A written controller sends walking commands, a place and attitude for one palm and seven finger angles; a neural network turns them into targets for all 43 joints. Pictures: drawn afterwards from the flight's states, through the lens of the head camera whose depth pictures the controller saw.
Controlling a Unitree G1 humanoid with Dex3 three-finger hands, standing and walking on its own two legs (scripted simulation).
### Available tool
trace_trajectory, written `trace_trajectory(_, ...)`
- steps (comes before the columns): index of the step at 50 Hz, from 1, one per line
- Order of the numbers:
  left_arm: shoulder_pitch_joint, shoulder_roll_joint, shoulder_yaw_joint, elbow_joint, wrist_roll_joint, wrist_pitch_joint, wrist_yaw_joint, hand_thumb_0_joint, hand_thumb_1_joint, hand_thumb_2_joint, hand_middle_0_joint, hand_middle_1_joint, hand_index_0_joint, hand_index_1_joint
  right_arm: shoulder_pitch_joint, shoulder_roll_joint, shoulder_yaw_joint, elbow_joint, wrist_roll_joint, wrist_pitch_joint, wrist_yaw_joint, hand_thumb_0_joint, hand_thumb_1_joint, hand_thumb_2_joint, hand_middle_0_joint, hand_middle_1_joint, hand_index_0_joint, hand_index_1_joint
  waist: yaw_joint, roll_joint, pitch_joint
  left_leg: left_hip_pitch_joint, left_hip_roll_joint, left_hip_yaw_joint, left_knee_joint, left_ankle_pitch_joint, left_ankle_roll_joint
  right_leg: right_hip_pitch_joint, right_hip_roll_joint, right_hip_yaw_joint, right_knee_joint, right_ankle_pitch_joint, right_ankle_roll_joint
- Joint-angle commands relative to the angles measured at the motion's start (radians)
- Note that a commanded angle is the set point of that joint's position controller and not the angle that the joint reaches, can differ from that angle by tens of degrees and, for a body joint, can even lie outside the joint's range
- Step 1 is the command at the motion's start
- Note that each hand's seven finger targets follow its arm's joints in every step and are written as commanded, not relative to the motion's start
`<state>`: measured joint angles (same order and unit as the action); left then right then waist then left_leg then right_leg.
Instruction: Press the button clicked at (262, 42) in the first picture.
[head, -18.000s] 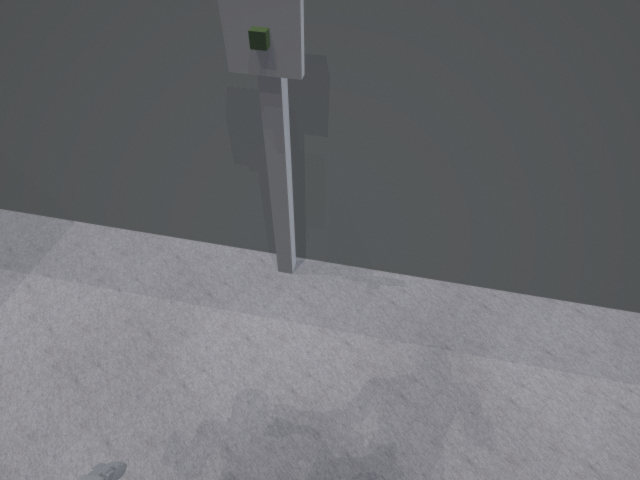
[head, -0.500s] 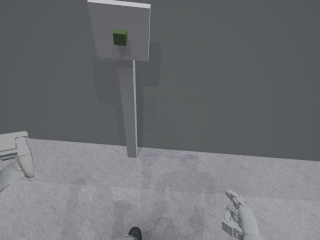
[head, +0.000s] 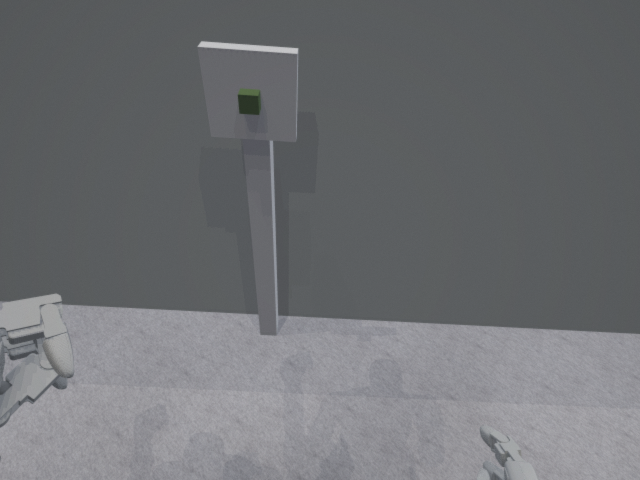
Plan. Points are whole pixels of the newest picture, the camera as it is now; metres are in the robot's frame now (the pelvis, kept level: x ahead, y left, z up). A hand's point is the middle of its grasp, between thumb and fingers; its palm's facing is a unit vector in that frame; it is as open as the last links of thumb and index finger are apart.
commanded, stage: stop stepping back and stand still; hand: left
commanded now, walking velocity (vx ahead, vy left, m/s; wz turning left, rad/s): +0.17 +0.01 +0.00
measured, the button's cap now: (250, 100) +0.74 +0.19 +0.14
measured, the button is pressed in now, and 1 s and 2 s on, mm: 0 0 0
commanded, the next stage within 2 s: let the arm hang, fingers relaxed in 0.28 s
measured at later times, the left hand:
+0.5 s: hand (86, 429) +0.17 +0.27 +0.03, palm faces +0.28 -0.87 -0.41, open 3.0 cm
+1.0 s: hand out of the picture -0.12 +0.23 -0.17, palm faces +0.11 -0.97 -0.21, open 5.9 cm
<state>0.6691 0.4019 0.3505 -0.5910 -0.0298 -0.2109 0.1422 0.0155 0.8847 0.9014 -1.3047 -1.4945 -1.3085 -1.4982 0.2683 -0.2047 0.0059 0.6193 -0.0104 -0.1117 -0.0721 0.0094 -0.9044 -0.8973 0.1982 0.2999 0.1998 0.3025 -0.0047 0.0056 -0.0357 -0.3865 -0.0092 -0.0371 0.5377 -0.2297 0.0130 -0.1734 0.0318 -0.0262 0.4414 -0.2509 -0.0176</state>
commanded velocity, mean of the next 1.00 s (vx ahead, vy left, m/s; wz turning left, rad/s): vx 0.02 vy -0.02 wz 0.00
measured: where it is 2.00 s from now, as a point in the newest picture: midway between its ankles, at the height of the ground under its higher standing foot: outside the picture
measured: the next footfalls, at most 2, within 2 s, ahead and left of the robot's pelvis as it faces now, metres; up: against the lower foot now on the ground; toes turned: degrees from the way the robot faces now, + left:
left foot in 0.56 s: +0.02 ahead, +0.17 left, +0.00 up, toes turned +8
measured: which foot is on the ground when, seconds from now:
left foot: down 0.00-0.32, up 0.34-0.54, down 0.56-1.00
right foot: down 0.00-1.00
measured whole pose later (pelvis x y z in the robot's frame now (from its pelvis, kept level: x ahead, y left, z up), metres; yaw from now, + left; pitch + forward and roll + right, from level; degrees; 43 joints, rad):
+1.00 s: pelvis -0.05 +0.05 +0.01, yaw +4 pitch -2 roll +0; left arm 0.35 0.17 0.01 1.17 0.01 0.03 0.02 0.01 0.90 0.90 -0.46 -0.60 -0.46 -0.60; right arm 0.32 -0.12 0.00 1.10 -0.02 0.03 -0.03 0.00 -0.91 -0.90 0.20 0.30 0.20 0.30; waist 0.01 0.02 0.07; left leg -0.21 0.03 0.06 0.44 -0.18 0.01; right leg -0.18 -0.03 -0.09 0.42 -0.20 0.00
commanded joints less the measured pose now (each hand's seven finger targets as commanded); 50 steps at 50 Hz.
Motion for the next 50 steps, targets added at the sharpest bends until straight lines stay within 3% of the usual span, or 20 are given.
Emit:
trace_trajectory(1, -0.211, 0.115, 0.067, -0.13, 0.0, -0.03, 0.039, 0.0, 0.9, 0.9, -1.3, -1.5, -1.3, -1.5, -0.123, -0.139, -0.053, -0.112, -0.002, -0.029, -0.021, 0.0, -0.9, -0.9, 0.2, 0.3, 0.2, 0.3, -0.031, -0.105, 0.07, 0.206, 0.021, 0.014, 0.195, -0.143, -0.006, -0.42, -0.219, 0.193, -0.203, -0.511, -0.119)
trace_trajectory(4, -0.303, 0.131, 0.065, -0.159, 0.006, -0.028, 0.038, 0.0, 0.9, 0.9, -1.3, -1.5, -1.3, -1.5, -0.137, -0.144, -0.042, -0.113, -0.003, -0.022, -0.029, 0.0, -0.9, -0.9, 0.2, 0.3, 0.2, 0.3, -0.037, 0.037, 0.122, 0.205, 0.057, -0.067, 0.091, -0.289, 0.019, -0.499, -0.14, 0.097, -0.012, -0.542, -0.083)
trace_trajectory(6, -0.326, 0.133, 0.08, -0.248, 0.007, -0.032, 0.035, 0.0, 0.9, 0.9, -1.3, -1.5, -1.3, -1.5, -0.155, -0.146, -0.034, -0.142, -0.007, -0.041, -0.027, 0.0, -0.9, -0.9, 0.2, 0.3, 0.2, 0.3, -0.03, 0.337, 0.12, 0.034, 0.21, -0.45, -0.41, -0.698, 0.054, -0.339, 0.049, -0.03, 0.346, -0.402, -0.003)
trace_trajectory(7, -0.321, 0.158, 0.108, -0.27, 0.013, -0.037, 0.037, 0.0, 0.9, 0.9, -1.3, -1.5, -1.3, -1.5, -0.149, -0.122, -0.032, -0.148, -0.011, -0.057, -0.017, 0.0, -0.9, -0.9, 0.2, 0.3, 0.2, 0.3, -0.01, 0.364, 0.078, -0.058, 0.26, -0.544, -0.54, -0.772, 0.038, -0.218, 0.079, -0.014, 0.545, -0.331, 0.0)
trace_trajectory(9, -0.192, 0.144, 0.107, -0.22, 0.008, -0.03, 0.024, 0.0, 0.9, 0.9, -1.3, -1.5, -1.3, -1.5, -0.162, -0.106, -0.04, -0.149, -0.008, -0.062, 0.009, 0.0, -0.9, -0.9, 0.2, 0.3, 0.2, 0.3, 0.017, 0.212, 0.027, -0.123, 0.228, -0.36, -0.502, -0.608, 0.007, -0.076, 0.06, -0.006, 0.554, -0.262, -0.006)
trace_trajectory(11, -0.067, 0.119, 0.094, -0.19, -0.003, -0.025, 0.018, 0.0, 0.9, 0.9, -1.3, -1.5, -1.3, -1.5, -0.164, -0.098, -0.035, -0.159, -0.006, -0.057, 0.021, 0.0, -0.9, -0.9, 0.2, 0.3, 0.2, 0.3, 0.019, 0.202, -0.002, -0.153, 0.19, -0.224, -0.455, -0.483, 0.025, 0.044, 0.055, -0.053, 0.353, -0.273, -0.015)
trace_trajectory(13, -0.02, 0.12, 0.09, -0.182, -0.004, -0.015, 0.015, 0.0, 0.9, 0.9, -1.3, -1.5, -1.3, -1.5, -0.162, -0.094, -0.03, -0.164, -0.006, -0.036, 0.023, 0.0, -0.9, -0.9, 0.2, 0.3, 0.2, 0.3, 0.02, 0.19, 0.007, -0.217, 0.144, -0.131, -0.383, -0.433, -0.011, 0.185, 0.05, -0.057, 0.074, -0.255, -0.031)
trace_trajectory(14, -0.014, 0.132, 0.097, -0.184, 0.002, -0.011, 0.011, 0.0, 0.9, 0.9, -1.3, -1.5, -1.3, -1.5, -0.146, -0.089, -0.033, -0.164, -0.007, -0.02, 0.021, 0.0, -0.9, -0.9, 0.2, 0.3, 0.2, 0.3, 0.018, 0.09, 0.012, -0.208, 0.074, -0.05, -0.231, -0.358, -0.034, 0.181, -0.001, 0.022, -0.085, -0.262, -0.042)
trace_trajectory(15, 0.0, 0.16, 0.129, -0.168, 0.007, -0.008, 0.012, 0.0, 0.9, 0.9, -1.3, -1.5, -1.3, -1.5, -0.139, -0.083, -0.041, -0.164, -0.008, 0.0, 0.021, 0.0, -0.9, -0.9, 0.2, 0.3, 0.2, 0.3, 0.012, -0.095, 0.025, -0.123, -0.006, 0.031, 0.117, -0.216, -0.037, -0.01, -0.188, 0.288, -0.267, -0.346, -0.1)
trace_trajectory(16, -0.097, 0.156, 0.121, -0.232, -0.012, -0.011, 0.009, 0.0, 0.9, 0.9, -1.3, -1.5, -1.3, -1.5, -0.149, -0.099, -0.049, -0.154, -0.011, 0.02, 0.02, 0.0, -0.9, -0.9, 0.2, 0.3, 0.2, 0.3, 0.003, -0.16, 0.03, -0.102, -0.019, 0.038, 0.373, -0.122, -0.043, -0.171, -0.36, 0.458, -0.348, -0.391, -0.18)
trace_trajectory(18, -0.132, 0.147, 0.132, -0.154, -0.014, -0.021, 0.024, 0.0, 0.9, 0.9, -1.3, -1.5, -1.3, -1.5, -0.116, -0.088, -0.035, -0.131, -0.003, -0.004, 0.013, 0.0, -0.9, -0.9, 0.2, 0.3, 0.2, 0.3, -0.027, -0.105, 0.031, -0.119, 0.027, -0.008, 0.465, -0.094, -0.033, -0.185, -0.327, 0.368, -0.302, -0.36, -0.181)
trace_trajectory(19, -0.326, -0.029, -0.192, 0.589, 0.097, 0.147, -0.082, 0.0, 0.9, 0.9, -1.3, -1.5, -1.3, -1.5, -0.114, -0.228, -0.101, 0.064, 0.008, -0.022, 0.107, 0.0, -0.9, -0.9, 0.2, 0.3, 0.2, 0.3, -0.068, -0.011, 0.074, -0.215, 0.115, 0.039, 0.57, -0.231, -0.025, -0.18, -0.394, 0.085, -0.089, 0.036, -0.173)
trace_trajectory(20, -0.299, -0.042, -0.196, 0.635, 0.084, 0.204, -0.106, 0.0, 0.9, 0.9, -1.263, -1.46, -1.263, -1.46, -0.041, -0.163, -0.105, 0.056, 0.019, 0.042, 0.097, 0.0, -0.9, -0.9, 0.2, 0.3, 0.2, 0.3, -0.061, -0.046, 0.024, -0.12, 0.071, -0.009, 0.502, -0.272, -0.032, -0.192, -0.297, 0.145, -0.017, 0.125, -0.187)
trace_trajectory(21, -0.278, -0.082, -0.214, 0.681, 0.076, 0.213, -0.115, 0.0, 0.9, 0.9, -1.227, -1.42, -1.227, -1.42, -0.017, -0.1, -0.068, 0.032, 0.014, 0.082, 0.093, 0.0, -0.9, -0.9, 0.2, 0.3, 0.2, 0.3, -0.038, -0.113, 0.044, -0.127, 0.051, 0.048, 0.419, -0.256, -0.028, -0.147, -0.272, 0.095, -0.004, 0.179, -0.172)
trace_trajectory(25, -0.34, -0.059, -0.258, 0.95, 0.068, 0.212, -0.125, 0.0, 0.9, 0.9, -1.08, -1.26, -1.08, -1.26, -0.022, -0.099, -0.064, 0.036, -0.021, 0.116, 0.083, 0.0, -0.9, -0.9, 0.2, 0.3, 0.2, 0.3, -0.021, -0.28, 0.086, 0.014, 0.011, 0.087, 0.086, -0.152, -0.004, -0.074, -0.233, 0.048, 0.035, 0.418, -0.106)
trace_trajectory(28, -0.362, -0.08, -0.283, 1.129, 0.056, 0.22, -0.135, 0.0, 0.9, 0.9, -0.97, -1.14, -0.97, -1.14, -0.032, -0.137, -0.057, 0.109, -0.036, 0.113, 0.063, 0.0, -0.9, -0.9, 0.2, 0.3, 0.2, 0.3, 0.003, -0.082, 0.022, 0.162, 0.134, -0.045, -0.021, 0.253, 0.044, -0.113, -0.156, 0.021, 0.052, 0.225, -0.003)
trace_trajectory(29, -0.38, -0.08, -0.286, 1.18, 0.061, 0.219, -0.13, 0.0, 0.9, 0.9, -0.933, -1.1, -0.933, -1.1, -0.036, -0.128, -0.048, 0.135, -0.035, 0.116, 0.058, 0.0, -0.9, -0.9, 0.2, 0.3, 0.2, 0.3, 0.007, -0.098, 0.016, 0.141, 0.132, -0.026, -0.025, 0.183, 0.032, -0.078, -0.143, 0.046, 0.003, 0.133, -0.002)
trace_trajectory(31, -0.407, -0.057, -0.291, 1.31, 0.046, 0.228, -0.133, 0.0, 0.9, 0.9, -0.86, -1.02, -0.86, -1.02, -0.02, -0.107, -0.035, 0.21, -0.024, 0.118, 0.056, 0.0, -0.9, -0.9, 0.2, 0.3, 0.2, 0.3, -0.007, 0.174, 0.048, 0.085, 0.127, -0.031, -0.131, 0.018, 0.024, -0.057, -0.13, 0.028, -0.012, -0.055, -0.014)
trace_trajectory(37, -0.355, -0.094, -0.305, 1.544, 0.037, 0.207, -0.127, 0.0, 0.9, 0.9, -0.64, -0.78, -0.64, -0.78, 0.039, -0.064, -0.03, 0.329, -0.014, 0.119, 0.037, 0.0, -0.9, -0.9, 0.2, 0.3, 0.2, 0.3, -0.002, 0.076, 0.003, 0.177, 0.115, 0.031, -0.121, 0.117, 0.008, 0.02, -0.151, 0.032, -0.081, 0.154, -0.04)
trace_trajectory(50, -0.291, -0.155, -0.325, 1.732, 0.042, 0.217, -0.111, 0.0, 0.9, 0.9, -0.2, -0.3, -0.2, -0.3, 0.118, -0.025, -0.033, 0.46, -0.01, 0.129, 0.035, 0.0, -0.9, -0.9, 0.2, 0.3, 0.2, 0.3, -0.003, 0.02, 0.157, 0.14, 0.12, 0.002, -0.234, -0.109, 0.024, -0.09, -0.126, 0.014, -0.123, -0.088, -0.026)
